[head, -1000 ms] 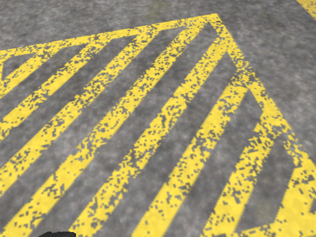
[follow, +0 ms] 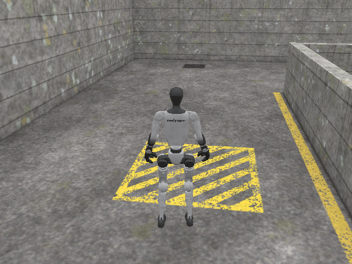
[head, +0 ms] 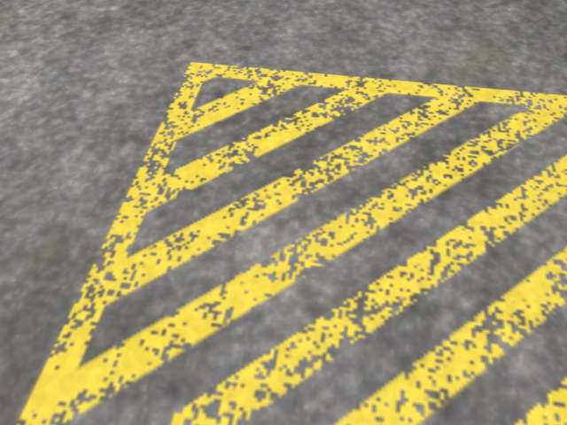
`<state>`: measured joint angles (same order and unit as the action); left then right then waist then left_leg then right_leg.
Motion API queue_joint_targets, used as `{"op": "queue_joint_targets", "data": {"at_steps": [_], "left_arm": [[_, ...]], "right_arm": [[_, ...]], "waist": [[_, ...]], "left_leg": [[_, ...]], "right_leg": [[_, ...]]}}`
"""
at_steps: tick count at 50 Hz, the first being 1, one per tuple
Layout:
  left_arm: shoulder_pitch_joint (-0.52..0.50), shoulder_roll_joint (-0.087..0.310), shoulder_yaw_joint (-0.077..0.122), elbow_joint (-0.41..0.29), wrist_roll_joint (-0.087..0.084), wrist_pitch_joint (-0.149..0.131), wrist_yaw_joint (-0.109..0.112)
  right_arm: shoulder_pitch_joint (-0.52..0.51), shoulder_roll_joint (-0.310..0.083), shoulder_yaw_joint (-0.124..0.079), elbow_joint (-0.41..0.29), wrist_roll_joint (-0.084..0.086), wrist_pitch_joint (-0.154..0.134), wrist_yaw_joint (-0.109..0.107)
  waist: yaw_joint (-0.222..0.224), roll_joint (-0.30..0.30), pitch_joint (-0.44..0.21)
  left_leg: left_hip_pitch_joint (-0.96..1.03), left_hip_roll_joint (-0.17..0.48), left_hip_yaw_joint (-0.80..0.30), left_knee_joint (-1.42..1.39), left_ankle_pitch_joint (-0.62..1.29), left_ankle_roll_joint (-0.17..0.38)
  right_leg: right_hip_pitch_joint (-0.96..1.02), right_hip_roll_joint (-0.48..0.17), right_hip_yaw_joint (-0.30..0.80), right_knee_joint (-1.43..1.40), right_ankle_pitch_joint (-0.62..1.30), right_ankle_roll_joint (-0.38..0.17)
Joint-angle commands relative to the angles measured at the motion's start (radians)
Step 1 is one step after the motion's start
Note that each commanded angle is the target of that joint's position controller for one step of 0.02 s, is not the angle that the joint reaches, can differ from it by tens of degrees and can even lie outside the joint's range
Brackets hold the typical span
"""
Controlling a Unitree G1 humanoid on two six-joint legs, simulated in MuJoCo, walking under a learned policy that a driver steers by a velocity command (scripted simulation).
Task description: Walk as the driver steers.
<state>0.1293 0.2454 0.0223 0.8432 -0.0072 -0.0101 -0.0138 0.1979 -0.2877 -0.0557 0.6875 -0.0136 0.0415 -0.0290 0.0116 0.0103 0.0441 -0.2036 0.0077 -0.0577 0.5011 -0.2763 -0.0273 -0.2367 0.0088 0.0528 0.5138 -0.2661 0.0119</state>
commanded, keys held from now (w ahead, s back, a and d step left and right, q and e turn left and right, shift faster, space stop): e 0.42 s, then w+e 0.04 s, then w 0.54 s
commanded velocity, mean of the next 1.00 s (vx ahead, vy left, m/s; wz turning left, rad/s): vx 0.18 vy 0.00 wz -0.31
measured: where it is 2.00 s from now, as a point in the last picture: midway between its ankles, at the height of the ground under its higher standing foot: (383, 357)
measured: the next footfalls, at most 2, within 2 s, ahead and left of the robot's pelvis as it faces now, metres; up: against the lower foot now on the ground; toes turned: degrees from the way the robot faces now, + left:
left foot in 0.86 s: +0.18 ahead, +0.07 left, +0.00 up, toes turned -21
right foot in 1.30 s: +0.40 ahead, -0.28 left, +0.00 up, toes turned -17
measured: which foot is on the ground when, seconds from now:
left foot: down 0.00-0.28, up 0.30-0.84, down 0.86-1.00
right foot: down 0.00-0.86, up 0.88-1.00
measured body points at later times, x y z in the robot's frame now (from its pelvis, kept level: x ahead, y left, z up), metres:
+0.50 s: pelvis -0.02 -0.04 +0.01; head +0.01 -0.08 +0.45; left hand +0.17 +0.21 -0.08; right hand +0.07 -0.36 -0.10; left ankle +0.01 +0.13 -0.65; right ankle -0.02 -0.11 -0.74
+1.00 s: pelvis +0.13 -0.02 +0.01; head +0.15 -0.01 +0.46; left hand +0.32 +0.20 -0.11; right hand +0.12 -0.31 -0.09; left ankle +0.14 +0.08 -0.74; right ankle +0.05 -0.14 -0.66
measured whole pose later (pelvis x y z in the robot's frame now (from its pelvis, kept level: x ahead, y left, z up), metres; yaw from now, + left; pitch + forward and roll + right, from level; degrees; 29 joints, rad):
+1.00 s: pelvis +0.13 -0.02 +0.01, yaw -20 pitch +2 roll +0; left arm 0.28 0.32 0.04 0.75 -0.02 -0.06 -0.02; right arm 0.32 -0.26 -0.05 0.74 0.00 -0.10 0.01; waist -0.01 -0.05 -0.01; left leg -0.17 -0.03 -0.01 0.39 -0.25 0.04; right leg -0.47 -0.01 0.03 1.04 -0.34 -0.04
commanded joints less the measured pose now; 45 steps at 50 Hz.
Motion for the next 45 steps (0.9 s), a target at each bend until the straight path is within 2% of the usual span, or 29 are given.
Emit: {"op": "queue_joint_targets", "data": {"at_steps": [1, 3, 5, 6, 7, 8, 10, 12, 13, 14, 15, 16, 17, 18, 19, 20, 21, 23, 25, 27, 31, 37, 39, 41, 42, 43, 44, 45], "left_arm": [[-0.075, 0.181, 0.046, -0.075, -0.014, -0.008, 0.005], [-0.062, 0.166, 0.049, -0.083, -0.015, 0.007, 0.016], [-0.045, 0.156, 0.054, -0.095, -0.013, 0.017, 0.017], [-0.031, 0.152, 0.058, -0.097, -0.011, 0.022, 0.013], [-0.028, 0.155, 0.064, -0.101, -0.012, 0.026, 0.008], [-0.041, 0.155, 0.067, -0.112, -0.015, 0.032, 0.003], [-0.034, 0.136, 0.064, -0.121, -0.019, 0.042, -0.007], [0.017, 0.134, 0.067, -0.108, -0.019, 0.048, -0.016], [0.06, 0.138, 0.073, -0.095, -0.017, 0.05, -0.02], [0.092, 0.161, 0.085, -0.09, -0.013, 0.05, -0.019], [0.105, 0.275, 0.113, -0.112, -0.012, 0.047, -0.004], [0.11, 0.343, 0.112, -0.152, 0.028, 0.028, -0.009], [0.115, 0.318, 0.103, -0.159, 0.046, 0.004, -0.014], [0.071, 0.288, 0.095, -0.162, 0.034, -0.01, -0.009], [0.028, 0.264, 0.09, -0.166, 0.012, -0.009, 0.0], [0.0, 0.243, 0.082, -0.172, -0.003, -0.004, 0.011], [0.0, 0.232, 0.076, -0.175, -0.007, 0.003, 0.02], [0.051, 0.215, 0.073, -0.173, -0.012, 0.008, 0.035], [0.074, 0.205, 0.068, -0.174, -0.012, 0.002, 0.042], [0.1, 0.203, 0.065, -0.165, -0.006, -0.004, 0.046], [0.136, 0.221, 0.067, -0.146, 0.0, -0.017, 0.04], [0.157, 0.238, 0.067, -0.135, -0.009, -0.025, 0.018], [0.154, 0.232, 0.064, -0.134, -0.013, -0.024, 0.012], [0.148, 0.203, 0.053, -0.135, -0.01, -0.022, 0.007], [0.142, 0.166, 0.04, -0.138, -0.005, -0.025, 0.005], [0.112, 0.105, 0.021, -0.154, 0.005, -0.033, 0.004], [0.129, 0.085, 0.015, -0.199, -0.007, -0.055, 0.006], [0.09, 0.186, 0.04, -0.203, -0.02, -0.068, 0.011]], "right_arm": [[0.025, -0.137, -0.049, -0.06, -0.007, -0.015, -0.007], [0.043, -0.146, -0.056, -0.059, -0.005, -0.021, -0.015], [0.06, -0.168, -0.064, -0.059, -0.004, -0.025, -0.023], [0.031, -0.166, -0.063, -0.072, -0.004, -0.028, -0.029], [0.001, -0.16, -0.059, -0.086, -0.005, -0.033, -0.035], [-0.008, -0.162, -0.058, -0.091, -0.006, -0.039, -0.038], [-0.049, -0.187, -0.067, -0.09, 0.007, -0.045, -0.038], [-0.082, -0.192, -0.07, -0.087, 0.022, -0.036, -0.037], [-0.081, -0.182, -0.068, -0.081, 0.029, -0.03, -0.036], [-0.028, -0.152, -0.062, -0.061, 0.029, -0.027, -0.031], [0.021, -0.096, -0.047, -0.068, -0.002, -0.026, -0.027], [-0.066, -0.07, -0.033, -0.13, -0.008, -0.03, -0.036], [-0.08, -0.115, -0.044, -0.127, 0.012, -0.033, -0.043], [-0.078, -0.135, -0.051, -0.117, 0.02, -0.032, -0.044], [-0.064, -0.146, -0.06, -0.092, 0.011, -0.031, -0.049], [-0.067, -0.153, -0.065, -0.084, 0.003, -0.03, -0.054], [-0.062, -0.143, -0.065, -0.081, 0.002, -0.031, -0.05], [-0.036, -0.117, -0.059, -0.077, 0.01, -0.041, -0.031], [-0.06, -0.11, -0.055, -0.077, 0.018, -0.054, -0.017], [-0.101, -0.101, -0.048, -0.082, 0.018, -0.071, -0.007], [-0.136, -0.084, -0.036, -0.078, 0.023, -0.108, 0.013], [-0.155, -0.089, -0.027, -0.079, 0.04, -0.144, 0.034], [-0.13, -0.089, -0.024, -0.072, 0.044, -0.154, 0.04], [-0.049, -0.092, -0.028, -0.042, 0.039, -0.16, 0.037], [0.025, -0.107, -0.033, -0.027, 0.037, -0.161, 0.03], [0.154, -0.155, -0.043, -0.007, 0.026, -0.162, 0.021], [0.232, -0.275, -0.076, 0.02, 0.015, -0.153, 0.027], [0.244, -0.213, -0.065, 0.026, 0.024, -0.153, 0.037]], "waist": [[-0.028, 0.009, -0.067], [-0.027, 0.081, -0.05], [-0.023, 0.164, -0.047], [-0.015, 0.204, -0.053], [-0.013, 0.212, -0.054], [-0.02, 0.19, -0.045], [-0.006, 0.136, -0.045], [0.015, 0.137, -0.074], [0.03, 0.129, -0.089], [0.027, 0.059, -0.093], [-0.004, -0.218, -0.079], [0.026, -0.322, -0.111], [0.049, -0.198, -0.151], [0.021, -0.144, -0.11], [0.003, -0.087, -0.087], [-0.004, -0.089, -0.077], [-0.01, -0.104, -0.086], [-0.006, -0.109, -0.138], [0.015, -0.134, -0.111], [0.035, -0.142, -0.081], [0.064, -0.142, -0.043], [0.076, -0.132, 0.001], [0.052, -0.12, -0.003], [0.0, -0.101, -0.031], [-0.038, -0.09, -0.061], [-0.092, 0.017, -0.115], [-0.081, 0.258, -0.141], [-0.103, 0.19, -0.062]], "left_leg": [[0.059, 0.045, -0.019, -0.04, 0.103, 0.051], [0.049, 0.09, -0.054, -0.073, 0.104, 0.076], [0.049, 0.209, -0.154, -0.128, 0.153, 0.148], [0.035, 0.276, -0.199, -0.141, 0.212, 0.192], [0.021, 0.333, -0.228, -0.146, 0.29, 0.232], [0.021, 0.361, -0.227, -0.146, 0.36, 0.251], [0.007, 0.335, -0.14, -0.12, 0.403, 0.217], [-0.023, 0.283, -0.04, -0.06, 0.387, 0.169], [-0.049, 0.254, 0.008, -0.003, 0.329, 0.14], [-0.1, 0.207, 0.072, 0.115, 0.199, 0.091], [-0.308, 0.097, 0.177, 0.401, -0.138, -0.013], [-0.462, -0.037, 0.057, 0.625, -0.463, -0.052], [-0.466, -0.015, -0.041, 0.739, -0.443, -0.043], [-0.483, 0.004, -0.052, 0.752, -0.353, -0.03], [-0.488, 0.025, -0.052, 0.713, -0.26, -0.028], [-0.474, 0.037, -0.057, 0.67, -0.191, -0.031], [-0.431, 0.025, -0.05, 0.665, -0.144, -0.038], [-0.408, 0.013, -0.034, 0.607, -0.056, -0.044], [-0.438, 0.017, -0.019, 0.494, -0.009, -0.047], [-0.429, 0.023, -0.012, 0.375, 0.017, -0.05], [-0.359, 0.028, 0.006, 0.199, 0.043, -0.043], [-0.257, 0.017, 0.03, 0.052, 0.029, 0.005], [-0.175, 0.008, 0.044, -0.011, 0.061, 0.03], [-0.005, -0.007, 0.066, -0.08, 0.097, 0.052], [0.117, 0.029, 0.029, -0.087, 0.082, 0.071], [0.271, 0.164, -0.134, -0.134, -0.006, 0.122], [0.414, 0.342, -0.498, -0.248, -0.221, 0.262], [0.389, 0.394, -0.621, -0.292, -0.362, 0.314]], "right_leg": [[-0.074, -0.037, 0.071, -0.022, 0.134, -0.047], [-0.133, -0.006, 0.049, 0.062, 0.145, -0.039], [-0.193, 0.016, 0.004, 0.182, 0.062, -0.02], [-0.205, 0.012, -0.021, 0.271, -0.096, -0.014], [-0.223, -0.005, -0.035, 0.372, -0.226, -0.011], [-0.253, -0.029, -0.03, 0.436, -0.306, -0.011], [-0.217, -0.06, -0.044, 0.376, -0.263, -0.013], [-0.096, -0.029, -0.106, 0.23, -0.106, -0.015], [-0.015, 0.005, -0.136, 0.126, -0.014, -0.024], [0.07, 0.024, -0.096, 0.012, 0.068, -0.047], [0.187, -0.166, 0.234, -0.119, 0.37, -0.135], [0.157, -0.385, 0.586, -0.187, 0.557, -0.359], [0.152, -0.39, 0.586, -0.209, 0.45, -0.401], [0.137, -0.336, 0.491, -0.194, 0.357, -0.349], [0.126, -0.281, 0.417, -0.185, 0.269, -0.284], [0.11, -0.248, 0.377, -0.184, 0.253, -0.247], [0.088, -0.214, 0.344, -0.188, 0.28, -0.234], [0.121, -0.173, 0.332, -0.231, 0.028, -0.234], [0.152, -0.178, 0.361, -0.291, -0.19, -0.238], [0.163, -0.186, 0.369, -0.316, -0.205, -0.238], [0.138, -0.196, 0.357, -0.327, -0.177, -0.245], [0.072, -0.209, 0.384, -0.318, -0.217, -0.256], [0.044, -0.201, 0.38, -0.293, -0.205, -0.245], [-0.024, -0.159, 0.349, -0.229, -0.182, -0.212], [-0.09, -0.125, 0.314, -0.156, -0.153, -0.182], [-0.202, -0.049, 0.205, 0.081, -0.133, -0.126], [-0.45, 0.064, 0.032, 0.357, -0.23, -0.069], [-0.605, 0.018, 0.041, 0.531, -0.305, -0.053]]}}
